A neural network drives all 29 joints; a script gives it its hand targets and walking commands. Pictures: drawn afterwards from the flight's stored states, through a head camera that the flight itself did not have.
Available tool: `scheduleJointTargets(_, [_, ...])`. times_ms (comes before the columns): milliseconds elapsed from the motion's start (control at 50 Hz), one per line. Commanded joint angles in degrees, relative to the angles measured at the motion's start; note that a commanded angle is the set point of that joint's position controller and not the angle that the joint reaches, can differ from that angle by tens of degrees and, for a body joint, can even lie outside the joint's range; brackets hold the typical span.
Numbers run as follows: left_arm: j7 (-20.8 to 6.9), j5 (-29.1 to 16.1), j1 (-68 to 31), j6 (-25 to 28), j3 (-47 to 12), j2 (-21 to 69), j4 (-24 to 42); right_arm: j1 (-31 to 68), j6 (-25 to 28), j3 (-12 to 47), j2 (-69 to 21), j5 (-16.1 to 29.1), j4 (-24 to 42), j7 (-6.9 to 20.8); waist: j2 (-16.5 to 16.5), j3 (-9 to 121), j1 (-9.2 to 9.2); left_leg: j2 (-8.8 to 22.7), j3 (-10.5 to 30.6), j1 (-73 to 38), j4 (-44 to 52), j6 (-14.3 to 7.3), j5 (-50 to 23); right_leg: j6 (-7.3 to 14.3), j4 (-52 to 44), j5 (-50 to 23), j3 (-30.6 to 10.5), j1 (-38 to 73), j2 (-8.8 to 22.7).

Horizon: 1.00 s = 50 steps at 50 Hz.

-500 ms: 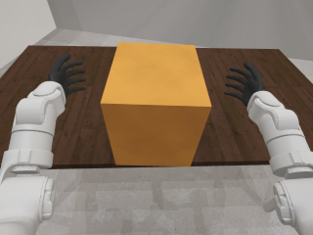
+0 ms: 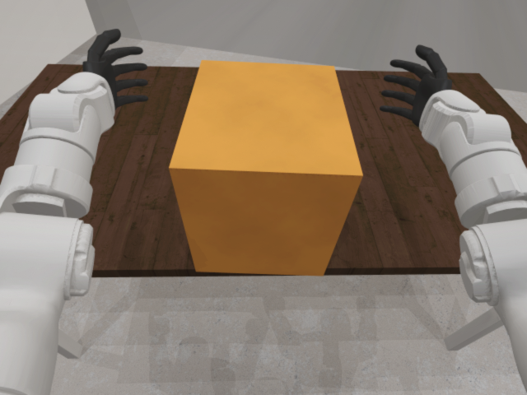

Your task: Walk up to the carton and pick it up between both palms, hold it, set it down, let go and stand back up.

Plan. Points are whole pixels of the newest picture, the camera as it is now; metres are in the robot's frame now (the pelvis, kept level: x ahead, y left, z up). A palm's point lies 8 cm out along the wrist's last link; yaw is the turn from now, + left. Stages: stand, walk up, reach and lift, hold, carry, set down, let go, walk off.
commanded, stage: reach and lift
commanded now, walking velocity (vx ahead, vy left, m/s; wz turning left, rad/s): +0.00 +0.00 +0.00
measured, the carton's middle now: (263, 170) +0.49 +0.03 +0.07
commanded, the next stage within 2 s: none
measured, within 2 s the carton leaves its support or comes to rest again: neither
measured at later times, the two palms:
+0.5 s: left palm (130, 154) +0.45 +0.24 +0.13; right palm (395, 161) +0.46 -0.18 +0.13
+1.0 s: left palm (136, 168) +0.45 +0.24 +0.10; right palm (381, 170) +0.46 -0.17 +0.11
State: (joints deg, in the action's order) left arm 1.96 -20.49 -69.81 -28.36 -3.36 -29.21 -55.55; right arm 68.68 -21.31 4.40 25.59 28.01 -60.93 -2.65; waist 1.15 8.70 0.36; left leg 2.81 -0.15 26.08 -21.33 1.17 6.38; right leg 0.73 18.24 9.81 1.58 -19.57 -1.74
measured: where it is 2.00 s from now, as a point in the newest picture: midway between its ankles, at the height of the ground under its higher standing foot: outside the picture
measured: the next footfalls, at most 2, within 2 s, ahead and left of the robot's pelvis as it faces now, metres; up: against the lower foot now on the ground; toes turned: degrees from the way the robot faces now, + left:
none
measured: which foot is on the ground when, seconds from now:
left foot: down 0.00-1.00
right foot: down 0.00-1.00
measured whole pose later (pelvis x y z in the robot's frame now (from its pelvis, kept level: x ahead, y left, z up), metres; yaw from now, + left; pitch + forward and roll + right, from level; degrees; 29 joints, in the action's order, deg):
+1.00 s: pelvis +0.00 +0.00 -0.01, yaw -1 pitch +20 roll -2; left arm 1.7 -18.3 -60.1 3.4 -4.1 -20.0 -73.4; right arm 58.6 1.6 5.4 17.1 23.7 -70.8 -3.4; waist 1.6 14.3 2.4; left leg 3.2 -0.2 39.4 -27.1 1.2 7.8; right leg 0.7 25.0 11.5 1.5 -33.6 -1.9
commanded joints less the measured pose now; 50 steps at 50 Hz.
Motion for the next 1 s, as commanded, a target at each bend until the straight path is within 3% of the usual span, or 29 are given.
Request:
scheduleJointTargets(0, [-0.8, 1.1, -26.8, 4.7, 1.8, -7.2, 5.3, 28.4, 3.8, -2.1, 10.5, -0.6, 6.0, -0.2, -4.0, 31.7, -0.85, -1.7, 0.3, -27.4, -3.3, 0.5, -17.3, -2.6, 0.3, -23.8, 1.2, 4.3, -1.0])
scheduleJointTargets(120, [-2.2, 3.7, -20.4, 9.6, 2.5, -5.3, 3.0, 22.1, 7.3, -1.0, 7.1, -1.2, 4.3, -0.4, -3.5, 28.2, 0.11, -2.1, -0.5, -26.3, -2.8, 1.0, -19.4, -2.8, -0.3, -21.1, 1.1, 5.4, -1.1])
scheduleJointTargets(240, [-1.1, 2.9, -21.8, 17.0, 3.1, -5.4, 7.7, 22.3, 13.0, -3.6, 5.6, -3.5, 11.9, -0.9, -4.7, 34.5, 1.39, -2.1, -0.7, -27.0, -4.6, 2.0, -19.8, -2.9, 0.8, -19.5, 2.1, 2.1, -1.3])
scheduleJointTargets(340, [-0.1, 2.0, -22.1, 21.6, 3.1, -4.6, 7.7, 22.7, 16.3, -4.8, 5.5, -5.7, 13.5, -1.3, -4.6, 41.6, 1.03, -1.9, -0.4, -26.8, -7.0, 2.2, -20.3, -3.1, 2.7, -22.2, 2.2, -0.5, -1.1])
scheduleJointTargets(520, [-1.5, 3.7, -18.4, 30.4, 2.8, -2.2, -6.2, 19.4, 21.8, -2.6, 3.1, -6.5, 3.5, -2.0, -1.7, 39.9, 0.61, -1.9, -1.0, -18.5, -8.0, 1.9, -19.0, -4.0, 5.7, -24.1, 1.3, 1.5, -0.2])
scheduleJointTargets(600, [-2.2, 3.1, -18.9, 35.0, 1.0, -1.8, -12.1, 18.8, 24.7, -1.6, 2.0, -5.8, -0.4, -1.8, -1.6, 37.5, 0.03, -2.0, -1.3, -14.8, -7.9, 1.7, -17.1, -4.0, 6.1, -22.1, 0.9, 0.6, 0.3])
scheduleJointTargets(660, [-2.2, 1.5, -21.9, 37.5, -0.8, -1.5, -12.8, 20.2, 26.1, -1.5, 1.4, -5.2, -0.3, -1.7, -2.9, 39.0, -0.35, -2.0, -1.4, -14.3, -8.4, 1.9, -16.6, -3.8, 6.6, -21.6, 1.1, -1.1, 0.5])
scheduleJointTargets(680, [-1.9, 2.3, -18.7, 37.2, 0.6, -1.7, -14.3, 19.1, 26.3, 2.0, 0.9, -3.7, -0.4, -1.2, -2.3, 38.5, 2.78, -2.3, -2.1, -15.2, -8.1, 1.7, -18.3, -3.8, 7.1, -21.7, 1.1, -1.5, 0.5])
scheduleJointTargets(720, [-1.6, 2.5, -18.9, 37.1, 0.4, -1.9, -12.4, 19.0, 26.7, 2.6, 1.4, -2.3, -0.5, -0.7, -2.7, 40.7, 3.14, -2.0, -2.1, -16.8, -8.6, 2.1, -21.3, -3.8, 7.3, -22.5, 1.5, -1.9, 0.1])
scheduleJointTargets(800, [-0.8, 2.4, -19.7, 35.9, 0.2, -0.4, -8.0, 18.9, 26.7, 2.0, 2.4, -1.7, 0.5, -0.5, -5.2, 42.5, 2.84, -1.5, -1.9, -21.2, -9.9, 3.4, -24.0, -2.8, 6.4, -19.8, 2.3, -6.6, -0.7])
scheduleJointTargets(900, [-0.3, 2.0, -21.3, 35.0, 0.1, 2.0, -5.0, 20.5, 26.2, -0.4, 1.7, -4.1, 2.4, -0.7, -4.2, 44.1, 2.09, -1.3, -1.8, -22.8, -10.6, 3.5, -22.3, -2.5, 5.5, -16.5, 3.0, -9.9, -1.1])
scheduleJointTargets(980, [-0.1, 2.7, -21.7, 34.7, 0.6, 3.8, -6.5, 21.4, 25.8, -2.2, 0.4, -6.3, 1.7, -1.1, -3.4, 43.7, 1.43, -1.3, -1.9, -22.0, -10.5, 3.2, -20.6, -2.5, 5.2, -15.4, 2.8, -10.0, -0.9])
